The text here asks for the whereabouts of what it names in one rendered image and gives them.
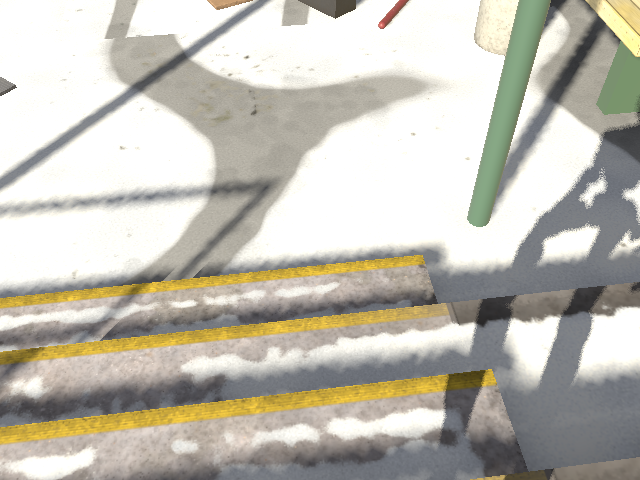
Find stairs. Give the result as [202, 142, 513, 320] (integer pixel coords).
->
[0, 255, 556, 480]

